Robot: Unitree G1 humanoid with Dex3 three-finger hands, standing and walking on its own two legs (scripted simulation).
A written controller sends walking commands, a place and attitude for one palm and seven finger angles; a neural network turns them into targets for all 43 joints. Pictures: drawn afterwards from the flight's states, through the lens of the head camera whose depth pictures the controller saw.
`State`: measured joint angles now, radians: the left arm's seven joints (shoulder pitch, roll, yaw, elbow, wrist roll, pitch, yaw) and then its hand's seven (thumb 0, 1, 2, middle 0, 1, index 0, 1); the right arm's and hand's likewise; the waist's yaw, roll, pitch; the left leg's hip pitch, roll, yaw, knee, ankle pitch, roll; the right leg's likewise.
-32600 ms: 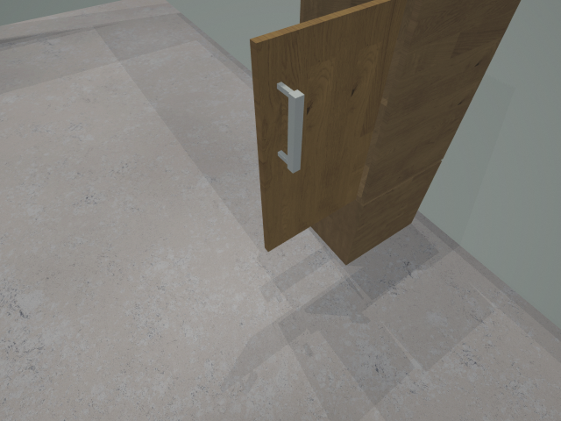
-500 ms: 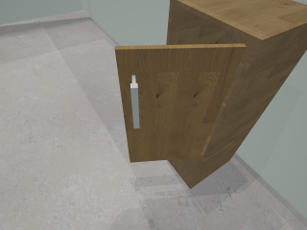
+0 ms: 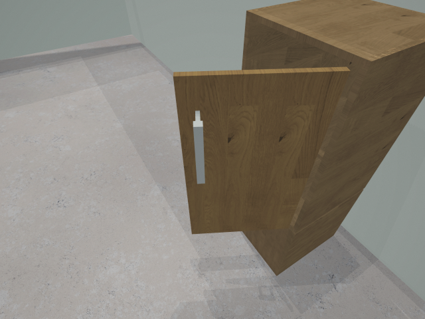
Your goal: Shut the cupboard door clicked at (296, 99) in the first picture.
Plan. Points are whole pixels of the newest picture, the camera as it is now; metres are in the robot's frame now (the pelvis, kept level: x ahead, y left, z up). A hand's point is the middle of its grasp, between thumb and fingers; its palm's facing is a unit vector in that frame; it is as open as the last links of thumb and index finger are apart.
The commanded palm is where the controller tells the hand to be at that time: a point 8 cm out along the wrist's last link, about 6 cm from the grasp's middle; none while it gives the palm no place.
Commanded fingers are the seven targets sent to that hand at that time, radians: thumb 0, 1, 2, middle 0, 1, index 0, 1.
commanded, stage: look again from close up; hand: left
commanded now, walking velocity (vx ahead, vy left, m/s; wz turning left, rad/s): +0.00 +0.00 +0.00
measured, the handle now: (199, 149) +0.45 +0.06 +0.08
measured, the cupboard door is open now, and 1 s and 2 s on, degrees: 62 62 62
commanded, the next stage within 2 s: shuffle to correct the standing spot in 0.24 s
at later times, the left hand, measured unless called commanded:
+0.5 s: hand out of the picture +0.01 +0.23 -0.16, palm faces -0.02 -0.97 -0.26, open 7.4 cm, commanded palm none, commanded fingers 0.00 0.90 0.90 -0.20 -0.30 -0.20 -0.30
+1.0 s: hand out of the picture -0.07 +0.12 -0.19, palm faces +0.16 -0.98 -0.12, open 7.4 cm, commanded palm none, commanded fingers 0.00 0.90 0.90 -0.20 -0.30 -0.20 -0.30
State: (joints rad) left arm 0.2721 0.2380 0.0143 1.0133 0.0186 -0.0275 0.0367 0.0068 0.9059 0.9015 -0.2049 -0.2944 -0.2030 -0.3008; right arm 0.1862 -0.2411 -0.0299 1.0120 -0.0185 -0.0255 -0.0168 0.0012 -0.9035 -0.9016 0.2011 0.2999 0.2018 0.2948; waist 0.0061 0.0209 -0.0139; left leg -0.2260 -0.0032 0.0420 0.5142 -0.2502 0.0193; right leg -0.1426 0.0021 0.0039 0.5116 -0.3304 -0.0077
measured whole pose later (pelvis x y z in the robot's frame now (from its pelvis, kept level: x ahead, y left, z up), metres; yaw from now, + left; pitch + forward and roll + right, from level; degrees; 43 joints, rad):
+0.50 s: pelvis -0.02 +0.02 +0.01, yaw +1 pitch -2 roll +0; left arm 0.25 0.27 -0.02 1.04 0.02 0.01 0.02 0.01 0.91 0.90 -0.20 -0.29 -0.20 -0.30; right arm 0.18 -0.26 0.00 1.09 -0.02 0.00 0.00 0.00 -0.90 -0.90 0.20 0.30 0.20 0.29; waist -0.01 -0.02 0.02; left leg -0.22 -0.02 0.04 0.41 -0.16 0.04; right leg -0.14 -0.02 0.00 0.41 -0.24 0.02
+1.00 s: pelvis +0.01 -0.03 -0.01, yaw +6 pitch -1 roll -2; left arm 0.43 0.14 0.02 1.06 0.03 0.05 0.03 0.01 0.91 0.90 -0.20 -0.29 -0.20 -0.30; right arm 0.27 -0.13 -0.04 1.13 -0.02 0.02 -0.05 0.00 -0.90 -0.90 0.20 0.30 0.20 0.29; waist 0.02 -0.05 0.02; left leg -0.31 0.05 0.03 0.65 -0.33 0.00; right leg -0.16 0.04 -0.13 0.55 -0.38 -0.06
